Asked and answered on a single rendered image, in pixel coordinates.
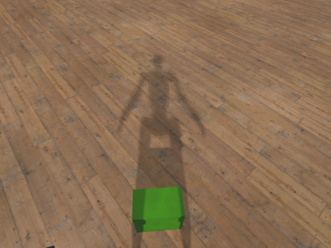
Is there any carton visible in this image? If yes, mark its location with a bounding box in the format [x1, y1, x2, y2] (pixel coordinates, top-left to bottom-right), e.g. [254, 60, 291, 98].
[132, 187, 185, 233]

